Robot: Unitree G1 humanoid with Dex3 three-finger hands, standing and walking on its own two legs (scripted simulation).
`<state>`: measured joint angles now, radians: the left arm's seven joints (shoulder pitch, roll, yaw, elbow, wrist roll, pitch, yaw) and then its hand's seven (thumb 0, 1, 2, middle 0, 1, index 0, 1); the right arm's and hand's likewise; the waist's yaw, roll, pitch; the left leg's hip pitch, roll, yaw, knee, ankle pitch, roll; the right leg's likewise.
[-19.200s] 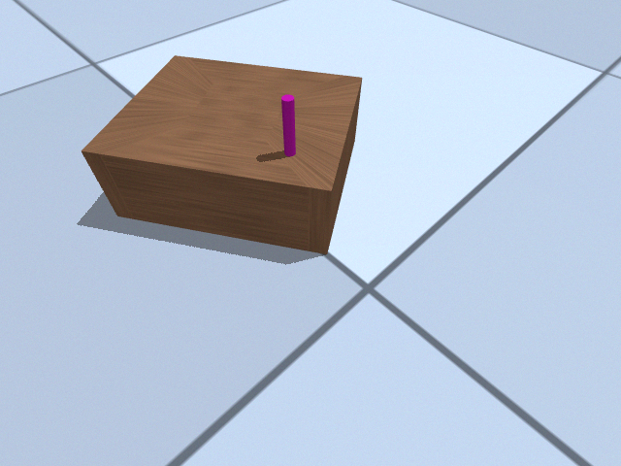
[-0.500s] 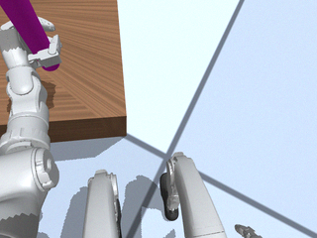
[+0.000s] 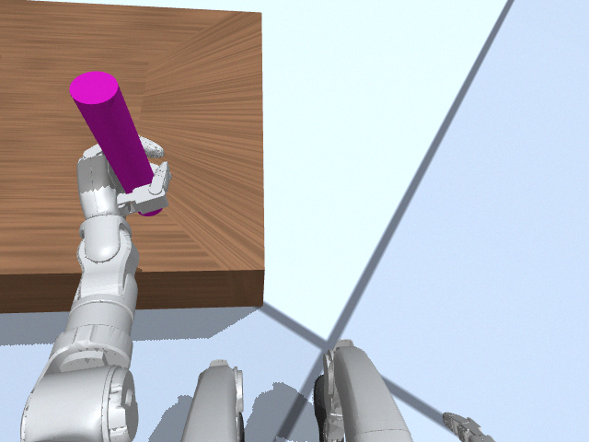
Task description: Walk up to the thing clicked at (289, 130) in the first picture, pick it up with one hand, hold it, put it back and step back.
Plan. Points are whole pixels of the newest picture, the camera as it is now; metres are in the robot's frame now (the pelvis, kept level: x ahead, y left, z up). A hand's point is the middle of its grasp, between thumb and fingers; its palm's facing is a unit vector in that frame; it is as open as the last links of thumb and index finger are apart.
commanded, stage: lift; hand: left
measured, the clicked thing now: (128, 159) +0.46 +0.19 +0.06
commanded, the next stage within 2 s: hold in 1.04 s
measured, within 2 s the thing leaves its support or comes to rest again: neither
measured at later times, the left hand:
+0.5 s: hand (131, 182) +0.41 +0.17 +0.09, palm faces +0.18 -0.98 -0.04, open 5.3 cm
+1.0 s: hand (122, 176) +0.39 +0.17 +0.12, palm faces +0.17 -0.98 -0.03, open 5.3 cm
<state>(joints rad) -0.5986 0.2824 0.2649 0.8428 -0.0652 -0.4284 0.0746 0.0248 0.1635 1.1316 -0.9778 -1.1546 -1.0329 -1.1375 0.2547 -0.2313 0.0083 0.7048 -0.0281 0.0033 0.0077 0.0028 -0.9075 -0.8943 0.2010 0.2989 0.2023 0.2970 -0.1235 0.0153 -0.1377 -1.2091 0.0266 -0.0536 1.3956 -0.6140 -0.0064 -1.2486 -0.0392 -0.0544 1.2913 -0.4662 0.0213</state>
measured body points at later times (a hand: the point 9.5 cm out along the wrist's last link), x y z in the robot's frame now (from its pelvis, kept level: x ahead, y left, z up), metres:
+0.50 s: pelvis +0.02 +0.00 +0.06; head +0.11 +0.02 +0.50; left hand +0.39 +0.22 +0.09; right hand +0.13 -0.25 -0.06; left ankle +0.02 +0.12 -0.60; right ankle +0.07 -0.14 -0.60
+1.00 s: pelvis +0.04 +0.00 +0.09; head +0.10 +0.01 +0.53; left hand +0.38 +0.22 +0.12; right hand +0.15 -0.25 -0.03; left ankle +0.02 +0.12 -0.60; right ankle +0.07 -0.14 -0.60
